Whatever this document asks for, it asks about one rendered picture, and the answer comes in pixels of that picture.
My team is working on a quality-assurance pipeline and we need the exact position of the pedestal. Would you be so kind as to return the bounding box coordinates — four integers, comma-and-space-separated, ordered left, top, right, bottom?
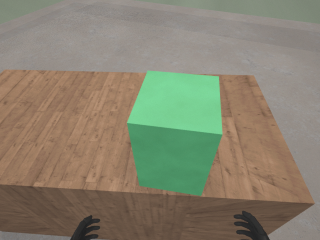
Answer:
0, 69, 315, 240

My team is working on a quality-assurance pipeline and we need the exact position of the carton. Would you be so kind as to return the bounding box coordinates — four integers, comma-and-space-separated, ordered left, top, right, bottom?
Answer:
127, 70, 223, 196

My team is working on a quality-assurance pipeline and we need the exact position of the robot left hand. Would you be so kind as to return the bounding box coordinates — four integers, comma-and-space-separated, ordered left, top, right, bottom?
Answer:
70, 215, 100, 240

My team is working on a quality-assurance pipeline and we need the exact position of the robot right hand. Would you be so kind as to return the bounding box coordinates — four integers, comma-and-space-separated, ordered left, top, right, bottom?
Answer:
233, 211, 270, 240

